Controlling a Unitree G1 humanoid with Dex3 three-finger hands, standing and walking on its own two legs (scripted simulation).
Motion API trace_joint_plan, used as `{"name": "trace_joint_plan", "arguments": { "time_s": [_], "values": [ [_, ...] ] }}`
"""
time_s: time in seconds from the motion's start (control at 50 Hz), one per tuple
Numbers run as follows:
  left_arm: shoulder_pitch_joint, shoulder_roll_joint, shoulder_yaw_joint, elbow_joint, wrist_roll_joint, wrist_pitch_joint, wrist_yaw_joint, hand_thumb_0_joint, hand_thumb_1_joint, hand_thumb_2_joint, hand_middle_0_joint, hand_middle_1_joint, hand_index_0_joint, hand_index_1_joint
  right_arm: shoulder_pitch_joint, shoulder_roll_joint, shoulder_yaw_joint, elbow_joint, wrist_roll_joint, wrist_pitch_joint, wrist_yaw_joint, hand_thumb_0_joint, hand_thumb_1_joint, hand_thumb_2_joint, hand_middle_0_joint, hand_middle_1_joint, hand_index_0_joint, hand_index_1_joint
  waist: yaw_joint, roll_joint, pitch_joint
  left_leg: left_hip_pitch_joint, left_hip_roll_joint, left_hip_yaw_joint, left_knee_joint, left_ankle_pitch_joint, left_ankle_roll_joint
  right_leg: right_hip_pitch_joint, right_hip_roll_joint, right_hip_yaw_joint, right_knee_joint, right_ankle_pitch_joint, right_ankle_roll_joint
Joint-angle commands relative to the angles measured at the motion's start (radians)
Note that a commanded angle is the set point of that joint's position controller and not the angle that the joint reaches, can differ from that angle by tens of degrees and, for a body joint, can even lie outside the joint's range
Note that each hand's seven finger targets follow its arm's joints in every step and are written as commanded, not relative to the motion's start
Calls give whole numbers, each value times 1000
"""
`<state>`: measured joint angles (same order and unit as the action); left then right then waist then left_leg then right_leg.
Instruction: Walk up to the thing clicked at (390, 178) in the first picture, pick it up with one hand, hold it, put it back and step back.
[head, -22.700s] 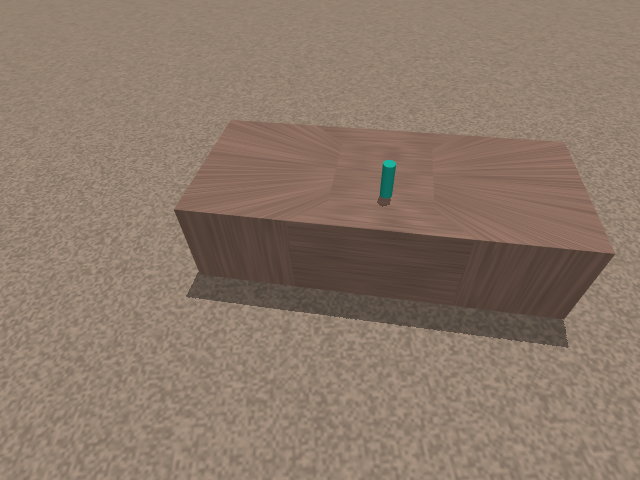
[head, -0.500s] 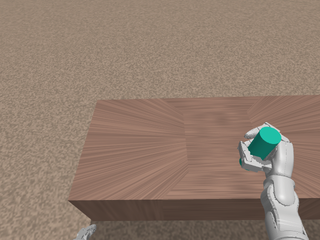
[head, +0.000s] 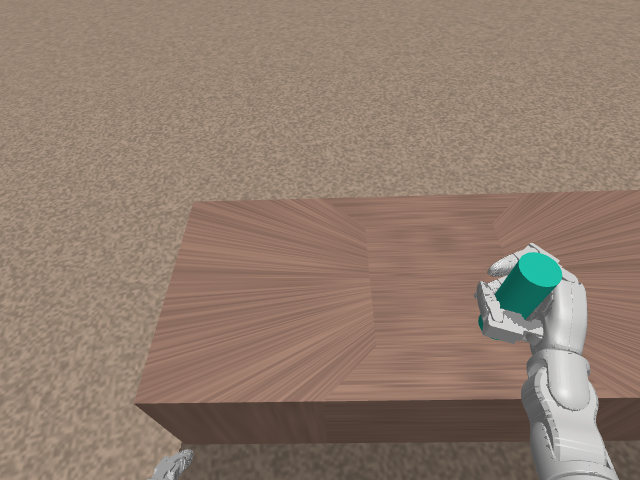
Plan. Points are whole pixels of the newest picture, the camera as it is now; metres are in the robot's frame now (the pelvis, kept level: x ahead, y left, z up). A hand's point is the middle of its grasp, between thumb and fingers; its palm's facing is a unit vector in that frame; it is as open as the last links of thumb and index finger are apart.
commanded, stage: crouch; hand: right
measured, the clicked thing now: (515, 300) +0.34 -0.19 +0.06
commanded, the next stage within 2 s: lower in 1.50 s
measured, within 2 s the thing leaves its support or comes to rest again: neither
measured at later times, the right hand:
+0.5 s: hand (486, 297) +0.42 -0.21 -0.06, palm faces +0.27 +0.96 +0.00, open 5.7 cm
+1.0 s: hand (473, 297) +0.47 -0.23 -0.15, palm faces +0.26 +0.97 +0.01, open 5.7 cm
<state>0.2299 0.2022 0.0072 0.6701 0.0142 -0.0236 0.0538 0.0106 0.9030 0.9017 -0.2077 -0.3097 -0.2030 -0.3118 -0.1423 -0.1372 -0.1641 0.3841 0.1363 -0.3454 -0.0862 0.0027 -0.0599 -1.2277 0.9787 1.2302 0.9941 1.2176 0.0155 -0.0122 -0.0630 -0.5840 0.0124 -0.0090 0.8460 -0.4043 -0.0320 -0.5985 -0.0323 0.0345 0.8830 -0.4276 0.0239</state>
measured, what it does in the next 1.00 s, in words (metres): lowers itself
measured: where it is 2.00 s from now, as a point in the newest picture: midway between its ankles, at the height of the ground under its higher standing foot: outside the picture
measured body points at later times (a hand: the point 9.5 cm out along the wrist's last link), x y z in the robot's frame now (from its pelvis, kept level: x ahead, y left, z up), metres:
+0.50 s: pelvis -0.02 +0.00 -0.09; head +0.11 -0.02 +0.34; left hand +0.07 +0.27 -0.21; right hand +0.40 -0.26 -0.06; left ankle +0.01 +0.14 -0.70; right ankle +0.01 -0.13 -0.70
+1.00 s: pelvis -0.05 +0.00 -0.18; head +0.14 -0.03 +0.23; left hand +0.01 +0.27 -0.30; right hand +0.45 -0.28 -0.15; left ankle +0.01 +0.14 -0.70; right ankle +0.01 -0.13 -0.70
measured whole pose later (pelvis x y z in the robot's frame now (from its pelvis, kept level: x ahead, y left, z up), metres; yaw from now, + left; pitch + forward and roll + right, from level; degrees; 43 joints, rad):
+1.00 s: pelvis -0.05 +0.00 -0.18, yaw +2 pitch +33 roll +4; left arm 0.23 0.26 -0.02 0.66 0.08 0.02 -0.03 0.01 0.89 0.91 -0.21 -0.31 -0.20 -0.31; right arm -0.87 -0.50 -0.54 1.12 0.06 -0.54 0.08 0.00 -0.06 -1.23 0.99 1.21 1.01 1.19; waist 0.16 -0.02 -0.17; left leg -1.61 -0.01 0.01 1.63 -0.60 -0.04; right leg -1.64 -0.03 0.09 1.69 -0.64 0.03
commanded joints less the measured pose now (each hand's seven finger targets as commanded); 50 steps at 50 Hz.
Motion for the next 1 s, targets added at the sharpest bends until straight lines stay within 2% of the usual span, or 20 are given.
{"name": "trace_joint_plan", "arguments": {
  "time_s": [0.0, 0.04, 0.12, 0.16, 0.28, 0.38, 0.4, 0.42, 0.44, 0.52, 0.6, 0.66, 0.68, 0.72, 0.8, 0.82, 0.88, 0.9, 0.96, 0.98],
  "values": [
    [-19, 131, 52, -116, -2, -44, 2, 0, 894, 921, -194, -303, -189, -309, -294, -124, -44, -207, 4, -75, 3, 0, -586, -1317, 1456, 1468, 1459, 1468, 5, 11, -248, 108, -23, 38, -103, 216, 33, 94, 14, -19, -133, 196, -28],
    [-16, 128, 52, -113, 0, -39, -1, 0, 892, 918, -194, -304, -191, -308, -260, -120, -49, -124, -3, -83, 5, 0, -586, -1325, 1465, 1478, 1468, 1478, 10, 31, -219, 92, -20, 31, -95, 213, 32, 70, 17, -24, -115, 189, -31],
    [6, 140, 63, -94, 10, -36, -7, 0, 895, 913, -195, -304, -193, -306, -390, -152, -78, -78, -4, -129, 14, 0, -556, -1334, 1452, 1482, 1460, 1482, 29, 8, -253, 20, -18, 27, -44, 208, 35, 36, 16, -17, -75, 186, -31],
    [2, 139, 63, -88, 14, -36, -12, 0, 894, 914, -196, -305, -194, -308, -410, -135, -77, 35, -7, -154, 23, 0, -581, -1319, 1443, 1463, 1448, 1463, 41, 31, -210, -47, -17, 22, -15, 158, 34, -35, 17, -16, -43, 128, -34],
    [39, 160, 67, -79, 32, -40, -30, 0, 887, 911, -199, -307, -198, -308, -605, -220, -137, 194, -20, -267, 49, 0, -536, -1340, 1418, 1469, 1433, 1468, 64, 8, -360, -220, -17, 15, 151, 131, 37, -172, 21, -7, 122, 101, -34],
    [83, 182, 55, -81, 43, -33, -41, 0, 884, 914, -194, -306, -192, -307, -733, -383, -254, 279, -22, -330, 84, 0, -548, -1345, 1432, 1477, 1446, 1477, 49, -63, -586, -299, -22, 15, 293, 193, 41, -255, 24, -9, 280, 199, -29],
    [76, 186, 47, -87, 43, -28, -44, 0, 879, 915, -193, -303, -190, -306, -740, -394, -261, 328, -23, -332, 97, 0, -559, -1333, 1424, 1463, 1437, 1463, 54, -71, -582, -329, -24, 19, 318, 186, 44, -279, 26, -5, 298, 203, -27],
    [77, 184, 45, -83, 46, -23, -47, 0, 875, 917, -192, -303, -188, -308, -767, -358, -232, 343, -17, -335, 114, 0, -588, -1324, 1422, 1451, 1431, 1451, 64, -79, -585, -358, -25, 20, 338, 189, 46, -299, 25, -4, 318, 210, -28],
    [89, 203, 47, -86, 45, -20, -48, 0, 880, 918, -192, -302, -187, -307, -781, -425, -288, 370, -16, -333, 121, 0, -593, -1318, 1417, 1444, 1425, 1444, 63, -90, -625, -361, -24, 22, 353, 206, 46, -299, 23, 0, 342, 234, -30],
    [104, 208, 40, -84, 44, -6, -60, 0, 874, 922, -198, -303, -191, -310, -827, -398, -280, 466, -9, -315, 160, 0, -570, -1275, 1370, 1392, 1377, 1392, 94, -85, -631, -442, -28, 35, 403, 201, 51, -352, 16, 14, 398, 242, -33],
    [122, 219, 38, -77, 50, 8, -72, 0, 880, 915, -201, -306, -197, -311, -903, -505, -343, 452, -25, -310, 172, 0, -599, -1280, 1379, 1394, 1384, 1394, 91, -120, -684, -488, -32, 37, 467, 208, 57, -402, 15, 16, 460, 255, -34],
    [132, 218, 40, -66, 49, 14, -76, 0, 883, 916, -204, -307, -200, -311, -947, -485, -331, 503, -25, -302, 182, 0, -605, -1261, 1364, 1372, 1367, 1372, 122, -78, -641, -532, -35, 41, 482, 139, 56, -494, 17, 17, 487, 150, -40],
    [133, 222, 41, -64, 52, 14, -77, 0, 884, 914, -205, -307, -201, -311, -955, -504, -343, 509, -27, -302, 181, 0, -586, -1270, 1362, 1380, 1367, 1380, 121, -75, -628, -550, -35, 39, 491, 119, 56, -529, 17, 15, 496, 119, -42],
    [140, 225, 38, -67, 54, 17, -79, 0, 887, 911, -204, -308, -202, -310, -1016, -604, -399, 467, -43, -307, 172, 0, -598, -1296, 1382, 1406, 1388, 1406, 107, -106, -718, -538, -35, 33, 514, 120, 55, -545, 18, 10, 528, 115, -44],
    [145, 228, 38, -59, 58, 22, -79, 0, 884, 915, -206, -309, -202, -312, -1047, -551, -356, 525, -53, -288, 180, 0, -579, -1280, 1361, 1386, 1367, 1386, 135, -127, -683, -635, -37, 43, 551, 71, 60, -576, 15, 18, 547, 70, -41],
    [149, 242, 45, -63, 62, 24, -77, 0, 889, 912, -203, -309, -201, -311, -1058, -614, -394, 500, -60, -289, 174, 0, -584, -1290, 1377, 1401, 1382, 1402, 120, -162, -714, -629, -35, 39, 561, 78, 60, -579, 15, 13, 562, 76, -40],
    [159, 238, 38, -63, 64, 29, -78, 0, 885, 915, -205, -309, -202, -312, -1125, -625, -386, 483, -71, -277, 173, 0, -567, -1297, 1375, 1407, 1383, 1407, 136, -169, -747, -662, -36, 46, 589, 76, 62, -585, 12, 22, 586, 81, -38],
    [149, 240, 37, -65, 63, 30, -77, 0, 886, 916, -204, -308, -201, -311, -1096, -588, -360, 548, -71, -265, 177, 0, -559, -1295, 1372, 1406, 1380, 1406, 147, -158, -704, -686, -37, 47, 587, 52, 62, -603, 11, 21, 590, 50, -40],
    [157, 247, 36, -62, 63, 32, -76, 0, 885, 916, -205, -308, -201, -312, -1116, -633, -386, 545, -80, -250, 176, 0, -572, -1315, 1380, 1421, 1390, 1421, 141, -186, -726, -724, -36, 55, 620, 41, 65, -614, 9, 34, 606, 48, -36],
    [169, 255, 41, -56, 66, 35, -74, 0, 887, 913, -205, -312, -204, -314, -1145, -640, -390, 530, -85, -247, 174, 0, -596, -1332, 1399, 1439, 1408, 1439, 157, -183, -725, -741, -38, 58, 629, 44, 65, -613, 8, 36, 619, 56, -35]
  ]
}}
